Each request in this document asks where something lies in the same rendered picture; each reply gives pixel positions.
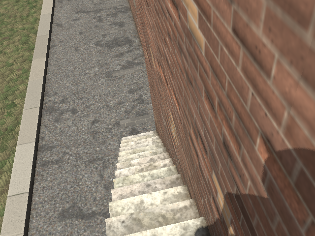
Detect stairs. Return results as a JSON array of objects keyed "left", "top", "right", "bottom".
[{"left": 105, "top": 131, "right": 211, "bottom": 236}]

